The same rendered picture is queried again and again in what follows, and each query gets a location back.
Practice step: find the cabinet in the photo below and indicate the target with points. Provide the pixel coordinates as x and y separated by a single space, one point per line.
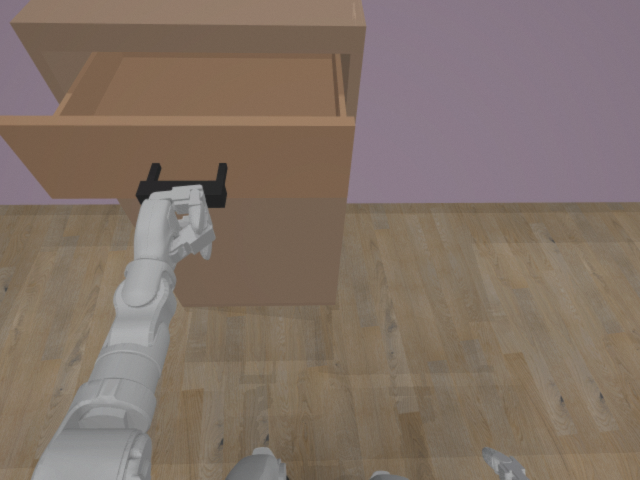
267 251

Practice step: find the robot left thigh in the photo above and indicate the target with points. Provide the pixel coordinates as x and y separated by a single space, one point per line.
258 467

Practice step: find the robot right hand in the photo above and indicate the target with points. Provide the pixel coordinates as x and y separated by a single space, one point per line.
507 468

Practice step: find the left robot upper arm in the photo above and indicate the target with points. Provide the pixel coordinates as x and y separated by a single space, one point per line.
98 454

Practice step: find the robot left shin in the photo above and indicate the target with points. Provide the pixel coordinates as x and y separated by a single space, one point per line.
262 450

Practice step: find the robot left hand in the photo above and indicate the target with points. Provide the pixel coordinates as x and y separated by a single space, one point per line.
157 226

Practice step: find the left robot forearm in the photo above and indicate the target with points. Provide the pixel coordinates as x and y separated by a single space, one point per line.
120 390

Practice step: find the drawer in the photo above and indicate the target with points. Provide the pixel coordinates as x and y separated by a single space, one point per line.
278 120

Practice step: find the handle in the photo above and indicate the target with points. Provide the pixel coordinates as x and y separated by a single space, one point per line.
215 191

